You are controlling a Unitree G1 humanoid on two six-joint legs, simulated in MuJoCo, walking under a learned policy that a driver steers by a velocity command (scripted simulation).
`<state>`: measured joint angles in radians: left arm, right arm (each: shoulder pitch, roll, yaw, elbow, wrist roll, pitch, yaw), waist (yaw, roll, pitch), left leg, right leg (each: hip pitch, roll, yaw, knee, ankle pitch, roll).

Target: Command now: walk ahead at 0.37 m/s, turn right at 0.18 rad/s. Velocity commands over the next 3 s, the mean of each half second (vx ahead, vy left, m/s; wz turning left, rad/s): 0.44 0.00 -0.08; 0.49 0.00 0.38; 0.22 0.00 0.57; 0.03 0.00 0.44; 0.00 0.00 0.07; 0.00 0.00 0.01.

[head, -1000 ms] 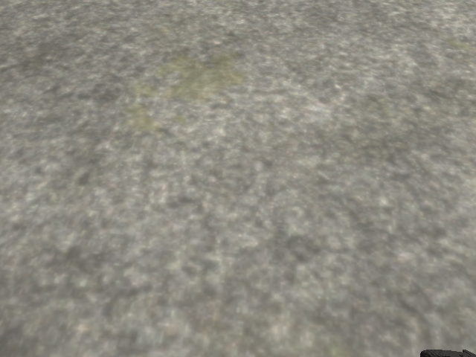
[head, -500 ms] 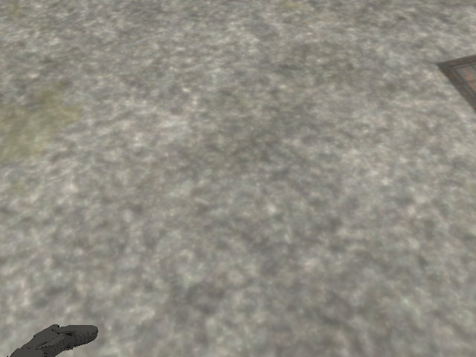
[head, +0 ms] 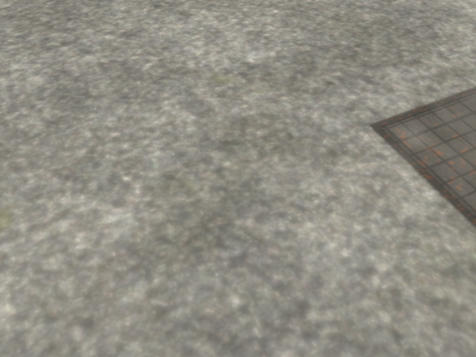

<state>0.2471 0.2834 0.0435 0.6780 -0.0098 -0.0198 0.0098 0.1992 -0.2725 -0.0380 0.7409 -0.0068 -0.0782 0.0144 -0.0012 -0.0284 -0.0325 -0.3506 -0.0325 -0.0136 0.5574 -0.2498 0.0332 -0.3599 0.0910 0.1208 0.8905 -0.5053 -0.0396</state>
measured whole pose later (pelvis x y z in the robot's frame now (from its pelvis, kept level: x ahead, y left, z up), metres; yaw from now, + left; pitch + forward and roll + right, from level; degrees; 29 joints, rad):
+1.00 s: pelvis +0.49 +0.00 +0.00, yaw +14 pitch +2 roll +0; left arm 0.28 0.29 0.04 0.77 -0.01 -0.10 0.00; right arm 0.18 -0.30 -0.06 0.65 0.01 -0.05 0.04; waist 0.01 0.00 0.05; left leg -0.41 -0.10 0.01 0.54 -0.16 0.10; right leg -0.36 -0.03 0.03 1.21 -0.41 0.00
